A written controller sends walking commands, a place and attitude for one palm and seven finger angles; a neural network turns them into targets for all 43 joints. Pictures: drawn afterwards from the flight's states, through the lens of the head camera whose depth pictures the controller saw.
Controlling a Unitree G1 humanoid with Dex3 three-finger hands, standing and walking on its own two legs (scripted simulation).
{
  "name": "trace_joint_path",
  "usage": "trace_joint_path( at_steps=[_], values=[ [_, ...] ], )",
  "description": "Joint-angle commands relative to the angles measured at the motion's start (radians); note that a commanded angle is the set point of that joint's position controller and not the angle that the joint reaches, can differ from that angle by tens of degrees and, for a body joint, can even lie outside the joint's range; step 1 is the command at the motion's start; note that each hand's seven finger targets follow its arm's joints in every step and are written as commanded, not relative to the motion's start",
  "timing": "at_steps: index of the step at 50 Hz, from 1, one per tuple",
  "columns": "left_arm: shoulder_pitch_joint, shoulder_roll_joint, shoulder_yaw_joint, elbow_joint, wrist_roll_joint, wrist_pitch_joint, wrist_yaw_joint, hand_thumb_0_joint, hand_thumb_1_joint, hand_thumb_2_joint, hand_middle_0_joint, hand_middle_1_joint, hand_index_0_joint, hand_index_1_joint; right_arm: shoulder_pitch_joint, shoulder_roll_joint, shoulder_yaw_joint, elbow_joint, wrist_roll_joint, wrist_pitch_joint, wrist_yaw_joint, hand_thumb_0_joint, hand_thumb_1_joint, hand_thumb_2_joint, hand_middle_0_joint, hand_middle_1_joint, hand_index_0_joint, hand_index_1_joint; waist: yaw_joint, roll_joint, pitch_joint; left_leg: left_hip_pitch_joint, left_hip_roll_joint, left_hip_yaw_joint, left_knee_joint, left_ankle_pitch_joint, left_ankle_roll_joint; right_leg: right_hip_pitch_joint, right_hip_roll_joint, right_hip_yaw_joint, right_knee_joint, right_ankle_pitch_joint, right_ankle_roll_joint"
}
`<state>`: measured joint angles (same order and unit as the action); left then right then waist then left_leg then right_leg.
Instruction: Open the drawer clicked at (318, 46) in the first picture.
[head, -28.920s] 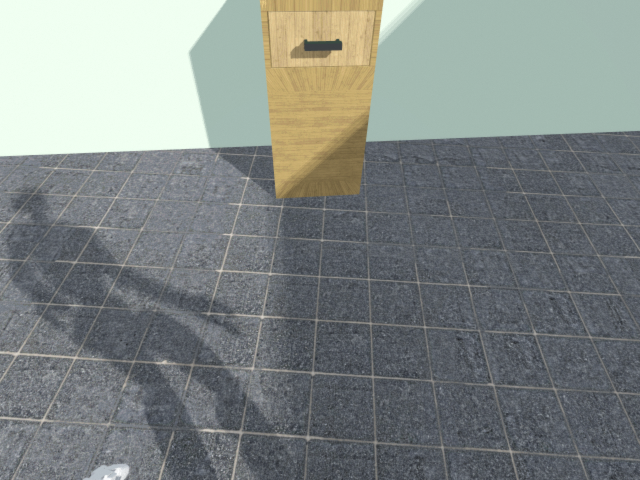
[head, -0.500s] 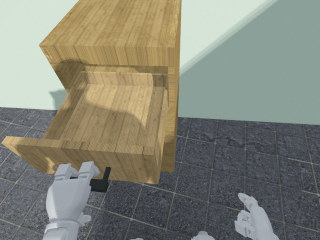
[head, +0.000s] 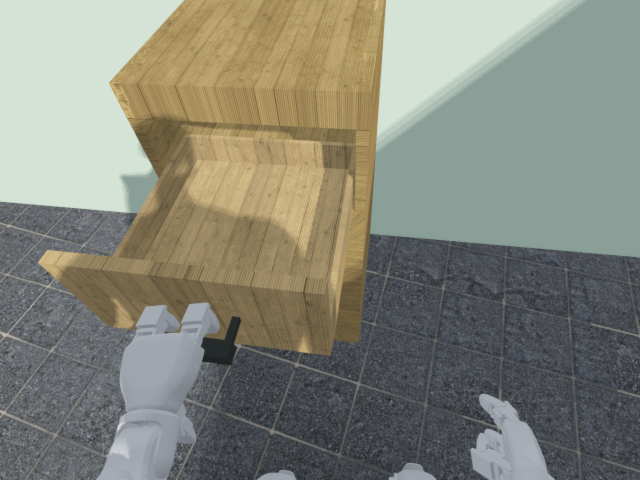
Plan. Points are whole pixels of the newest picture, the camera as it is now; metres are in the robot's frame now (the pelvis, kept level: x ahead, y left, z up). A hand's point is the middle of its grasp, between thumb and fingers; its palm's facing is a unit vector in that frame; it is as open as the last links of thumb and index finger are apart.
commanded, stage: lift the hand off the handle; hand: left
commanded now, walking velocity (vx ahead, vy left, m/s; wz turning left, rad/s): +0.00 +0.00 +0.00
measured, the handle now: (189, 332) +0.29 +0.21 +0.01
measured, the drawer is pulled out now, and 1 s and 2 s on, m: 0.29 0.29 0.29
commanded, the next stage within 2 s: draw the hand back to the body in 1.22 s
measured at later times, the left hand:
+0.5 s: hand (180, 352) +0.24 +0.19 +0.05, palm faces +0.02 -0.09 -1.00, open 13.2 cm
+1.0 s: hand (153, 294) +0.27 +0.20 +0.14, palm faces +0.12 -0.11 -0.99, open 13.7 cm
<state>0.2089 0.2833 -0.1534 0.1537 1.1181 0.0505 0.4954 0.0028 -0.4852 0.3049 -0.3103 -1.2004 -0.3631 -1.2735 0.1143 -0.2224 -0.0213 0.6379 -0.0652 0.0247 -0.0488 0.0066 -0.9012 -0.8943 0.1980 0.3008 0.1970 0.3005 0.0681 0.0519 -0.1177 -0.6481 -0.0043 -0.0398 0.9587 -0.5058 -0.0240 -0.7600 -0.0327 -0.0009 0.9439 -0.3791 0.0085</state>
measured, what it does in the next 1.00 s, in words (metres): stands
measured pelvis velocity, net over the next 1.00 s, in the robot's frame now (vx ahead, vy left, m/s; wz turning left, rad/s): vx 0.03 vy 0.00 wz -0.02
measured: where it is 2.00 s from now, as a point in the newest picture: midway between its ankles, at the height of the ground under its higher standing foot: outside the picture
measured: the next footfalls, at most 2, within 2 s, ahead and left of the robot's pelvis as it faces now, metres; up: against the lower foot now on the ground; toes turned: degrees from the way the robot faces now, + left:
none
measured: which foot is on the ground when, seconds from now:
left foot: down 0.00-1.00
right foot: down 0.00-1.00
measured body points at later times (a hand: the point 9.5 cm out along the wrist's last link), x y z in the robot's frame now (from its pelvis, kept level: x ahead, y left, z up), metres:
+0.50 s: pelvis +0.01 +0.00 +0.03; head +0.03 -0.04 +0.48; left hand +0.24 +0.20 +0.10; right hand +0.22 -0.22 -0.07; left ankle -0.02 +0.14 -0.68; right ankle +0.05 -0.13 -0.68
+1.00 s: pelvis +0.03 +0.00 +0.05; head +0.03 -0.05 +0.50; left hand +0.26 +0.20 +0.19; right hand +0.25 -0.21 -0.05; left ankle -0.02 +0.14 -0.68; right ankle +0.05 -0.13 -0.68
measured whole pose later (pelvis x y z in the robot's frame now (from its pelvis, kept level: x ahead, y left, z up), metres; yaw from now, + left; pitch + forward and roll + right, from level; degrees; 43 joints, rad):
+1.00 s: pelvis +0.03 +0.00 +0.05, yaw -1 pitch +1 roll +1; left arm 0.24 0.39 -0.13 -0.27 0.97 0.14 0.15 0.00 -0.49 0.30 -0.32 -1.20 -0.34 -1.21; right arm 0.07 -0.23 0.02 0.61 -0.02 0.09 -0.02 0.01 -0.90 -0.89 0.20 0.30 0.20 0.30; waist 0.10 0.10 -0.04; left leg -0.20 0.01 -0.02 0.54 -0.36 -0.02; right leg -0.33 -0.02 0.01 0.58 -0.27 0.01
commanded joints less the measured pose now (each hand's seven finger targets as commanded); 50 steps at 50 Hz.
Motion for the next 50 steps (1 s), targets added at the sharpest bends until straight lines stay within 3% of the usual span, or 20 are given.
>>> trace_joint_path(
  at_steps=[1, 7, 9, 13, 18, 21, 22, 26, 27, 32, 37, 40, 44, 45, 46, 47, 49, 50],
  values=[
    [-0.199, 0.126, 0.037, -0.313, -0.003, -0.009, 0.023, 0.000, -0.500, 0.300, -0.300, -1.200, -0.300, -1.200, -0.101, -0.098, -0.036, -0.168, 0.005, -0.043, -0.018, 0.000, -0.900, -0.900, 0.200, 0.300, 0.200, 0.300, -0.033, -0.030, -0.270, 0.147, -0.038, 0.039, -0.188, 0.238, 0.034, 0.228, 0.045, -0.033, -0.178, 0.132, -0.051],
    [-0.160, 0.132, 0.049, -0.365, -0.029, -0.013, -0.003, 0.000, -0.500, 0.300, -0.300, -1.200, -0.300, -1.200, -0.120, -0.090, -0.021, -0.184, 0.009, -0.044, -0.019, 0.000, -0.900, -0.900, 0.200, 0.300, 0.200, 0.300, -0.026, -0.064, -0.184, 0.155, -0.034, 0.035, -0.240, 0.235, 0.035, 0.263, 0.045, -0.041, -0.221, 0.112, -0.046],
    [-0.157, 0.151, 0.067, -0.372, -0.022, -0.009, -0.006, 0.000, -0.500, 0.300, -0.300, -1.200, -0.300, -1.200, -0.127, -0.093, -0.019, -0.186, 0.010, -0.037, -0.016, 0.000, -0.900, -0.900, 0.200, 0.300, 0.200, 0.300, -0.015, -0.036, -0.165, 0.164, -0.032, 0.037, -0.262, 0.245, 0.030, 0.278, 0.047, -0.038, -0.234, 0.111, -0.052],
    [-0.154, 0.119, 0.033, -0.410, -0.024, 0.006, -0.018, 0.000, -0.500, 0.300, -0.300, -1.200, -0.300, -1.200, -0.127, -0.088, -0.023, -0.189, 0.014, -0.034, -0.002, 0.000, -0.900, -0.900, 0.200, 0.300, 0.200, 0.300, -0.016, -0.028, -0.179, 0.208, -0.030, 0.039, -0.285, 0.284, 0.028, 0.317, 0.049, -0.039, -0.247, 0.146, -0.051],
    [-0.172, 0.176, 0.081, -0.420, -0.039, 0.022, -0.049, 0.000, -0.500, 0.300, -0.300, -1.200, -0.300, -1.200, -0.146, -0.089, -0.017, -0.187, 0.019, -0.024, -0.009, 0.000, -0.900, -0.900, 0.200, 0.300, 0.200, 0.300, -0.009, -0.080, -0.140, 0.216, -0.035, 0.048, -0.324, 0.256, 0.037, 0.374, 0.044, -0.025, -0.297, 0.139, -0.041],
    [-0.166, 0.221, 0.123, -0.444, -0.042, 0.023, -0.069, 0.000, -0.500, 0.300, -0.300, -1.200, -0.300, -1.200, -0.159, -0.086, -0.014, -0.186, 0.022, -0.019, -0.016, 0.000, -0.900, -0.900, 0.200, 0.300, 0.200, 0.300, 0.009, -0.047, -0.139, 0.238, -0.037, 0.058, -0.347, 0.270, 0.036, 0.416, 0.042, -0.014, -0.316, 0.157, -0.042],
    [-0.174, 0.196, 0.099, -0.462, -0.050, 0.019, -0.078, 0.000, -0.500, 0.300, -0.300, -1.200, -0.300, -1.200, -0.158, -0.083, -0.013, -0.187, 0.021, -0.020, -0.016, 0.000, -0.900, -0.900, 0.200, 0.300, 0.200, 0.300, 0.004, -0.040, -0.149, 0.253, -0.040, 0.059, -0.348, 0.280, 0.037, 0.423, 0.040, -0.015, -0.321, 0.167, -0.039],
    [-0.142, 0.230, 0.144, -0.507, -0.082, -0.002, -0.103, 0.000, -0.500, 0.300, -0.300, -1.200, -0.300, -1.200, -0.160, -0.080, -0.015, -0.184, 0.026, -0.027, -0.020, 0.000, -0.900, -0.900, 0.200, 0.300, 0.200, 0.300, 0.014, -0.029, -0.152, 0.289, -0.039, 0.062, -0.369, 0.323, 0.037, 0.470, 0.037, -0.011, -0.343, 0.219, -0.036],
    [-0.154, 0.218, 0.128, -0.512, -0.081, -0.007, -0.108, 0.000, -0.500, 0.300, -0.300, -1.200, -0.300, -1.200, -0.162, -0.080, -0.013, -0.181, 0.024, -0.028, -0.020, 0.000, -0.900, -0.900, 0.200, 0.300, 0.200, 0.300, 0.007, -0.037, -0.136, 0.290, -0.040, 0.060, -0.372, 0.334, 0.036, 0.465, 0.039, -0.015, -0.344, 0.230, -0.036],
    [-0.098, 0.219, 0.131, -0.580, -0.087, -0.016, -0.136, 0.000, -0.500, 0.300, -0.300, -1.200, -0.300, -1.200, -0.164, -0.081, -0.016, -0.185, 0.021, -0.032, -0.005, 0.000, -0.900, -0.900, 0.200, 0.300, 0.200, 0.300, 0.020, -0.040, -0.139, 0.324, -0.036, 0.063, -0.392, 0.384, 0.034, 0.499, 0.035, -0.014, -0.362, 0.283, -0.033],
    [-0.124, 0.227, 0.125, -0.562, -0.089, 0.012, -0.179, 0.000, -0.500, 0.300, -0.300, -1.200, -0.300, -1.200, -0.185, -0.084, -0.009, -0.180, 0.026, -0.016, 0.000, 0.000, -0.900, -0.900, 0.200, 0.300, 0.200, 0.300, 0.021, -0.067, -0.088, 0.330, -0.032, 0.064, -0.425, 0.369, 0.037, 0.513, 0.033, -0.016, -0.393, 0.267, -0.029],
    [-0.139, 0.243, 0.128, -0.593, -0.097, 0.029, -0.207, 0.000, -0.500, 0.300, -0.300, -1.200, -0.300, -1.200, -0.194, -0.082, -0.002, -0.183, 0.033, -0.008, 0.002, 0.000, -0.900, -0.900, 0.200, 0.300, 0.200, 0.300, 0.028, -0.053, -0.117, 0.362, -0.030, 0.068, -0.441, 0.390, 0.040, 0.553, 0.027, -0.012, -0.406, 0.285, -0.027],
    [-0.087, 0.264, 0.147, -0.601, -0.115, 0.069, -0.265, 0.000, -0.500, 0.300, -0.300, -1.200, -0.300, -1.200, -0.217, -0.088, 0.005, -0.194, 0.046, 0.006, 0.009, 0.000, -0.900, -0.900, 0.200, 0.300, 0.200, 0.300, 0.047, -0.058, -0.106, 0.377, -0.021, 0.068, -0.476, 0.436, 0.036, 0.610, 0.030, -0.012, -0.425, 0.340, -0.028],
    [-0.071, 0.244, 0.125, -0.600, -0.121, 0.076, -0.282, 0.000, -0.500, 0.300, -0.300, -1.200, -0.300, -1.200, -0.207, -0.083, 0.012, -0.191, 0.046, 0.008, 0.014, 0.000, -0.900, -0.900, 0.200, 0.300, 0.200, 0.300, 0.045, -0.072, -0.102, 0.376, -0.022, 0.073, -0.481, 0.448, 0.039, 0.620, 0.025, -0.022, -0.422, 0.352, -0.024],
    [-0.079, 0.267, 0.144, -0.611, -0.134, 0.083, -0.298, 0.000, -0.500, 0.300, -0.300, -1.200, -0.300, -1.200, -0.216, -0.090, 0.008, -0.188, 0.053, 0.016, 0.017, 0.000, -0.900, -0.900, 0.200, 0.300, 0.200, 0.300, 0.042, -0.059, -0.083, 0.383, -0.017, 0.074, -0.495, 0.451, 0.036, 0.627, 0.030, -0.021, -0.433, 0.358, -0.025],
    [-0.083, 0.249, 0.119, -0.620, -0.137, 0.090, -0.315, 0.000, -0.500, 0.300, -0.300, -1.200, -0.300, -1.200, -0.219, -0.092, 0.012, -0.193, 0.050, 0.020, 0.018, 0.000, -0.900, -0.900, 0.200, 0.300, 0.200, 0.300, 0.043, -0.057, -0.074, 0.380, -0.020, 0.076, -0.502, 0.449, 0.038, 0.632, 0.029, -0.025, -0.437, 0.358, -0.022],
    [-0.083, 0.280, 0.149, -0.648, -0.144, 0.102, -0.340, 0.000, -0.500, 0.300, -0.300, -1.200, -0.300, -1.200, -0.237, -0.096, 0.018, -0.206, 0.059, 0.023, 0.022, 0.000, -0.900, -0.900, 0.200, 0.300, 0.200, 0.300, 0.044, -0.053, -0.066, 0.390, -0.009, 0.073, -0.514, 0.458, 0.037, 0.645, 0.033, -0.021, -0.448, 0.359, -0.023],
    [-0.085, 0.266, 0.132, -0.656, -0.144, 0.102, -0.352, 0.000, -0.500, 0.300, -0.300, -1.200, -0.300, -1.200, -0.223, -0.090, 0.026, -0.207, 0.057, 0.025, 0.026, 0.000, -0.900, -0.900, 0.200, 0.300, 0.200, 0.300, 0.045, -0.071, -0.073, 0.391, -0.012, 0.076, -0.516, 0.467, 0.041, 0.656, 0.026, -0.029, -0.445, 0.366, -0.020]
  ],
)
